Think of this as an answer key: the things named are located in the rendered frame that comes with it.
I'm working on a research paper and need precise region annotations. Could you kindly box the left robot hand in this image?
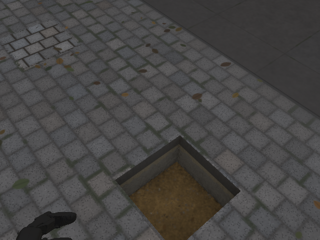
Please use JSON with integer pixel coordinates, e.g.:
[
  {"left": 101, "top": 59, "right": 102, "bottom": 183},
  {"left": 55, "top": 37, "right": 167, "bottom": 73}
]
[{"left": 16, "top": 211, "right": 77, "bottom": 240}]

